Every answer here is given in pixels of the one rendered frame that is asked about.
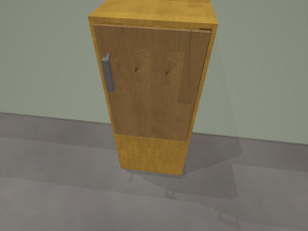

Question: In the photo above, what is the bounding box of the handle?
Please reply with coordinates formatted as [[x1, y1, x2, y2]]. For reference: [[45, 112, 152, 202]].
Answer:
[[101, 53, 116, 92]]

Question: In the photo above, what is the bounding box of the cupboard door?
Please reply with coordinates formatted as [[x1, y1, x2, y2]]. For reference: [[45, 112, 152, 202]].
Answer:
[[93, 23, 211, 141]]

